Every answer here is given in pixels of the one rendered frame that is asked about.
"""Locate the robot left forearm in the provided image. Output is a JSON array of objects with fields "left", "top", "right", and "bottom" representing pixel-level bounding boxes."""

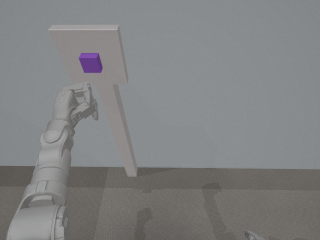
[{"left": 6, "top": 119, "right": 75, "bottom": 240}]

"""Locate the left robot hand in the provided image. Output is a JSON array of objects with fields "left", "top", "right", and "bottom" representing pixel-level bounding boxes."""
[{"left": 52, "top": 82, "right": 99, "bottom": 128}]

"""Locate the button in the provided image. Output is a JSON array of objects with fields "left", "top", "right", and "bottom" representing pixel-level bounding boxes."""
[{"left": 79, "top": 53, "right": 103, "bottom": 73}]

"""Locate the panel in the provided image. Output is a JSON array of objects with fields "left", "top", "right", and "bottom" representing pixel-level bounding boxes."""
[{"left": 48, "top": 24, "right": 138, "bottom": 177}]

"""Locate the right robot hand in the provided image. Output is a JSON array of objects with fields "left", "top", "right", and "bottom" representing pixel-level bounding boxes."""
[{"left": 245, "top": 230, "right": 265, "bottom": 240}]

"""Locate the left robot upper arm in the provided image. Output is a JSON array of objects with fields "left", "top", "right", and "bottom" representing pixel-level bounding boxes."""
[{"left": 9, "top": 204, "right": 70, "bottom": 240}]

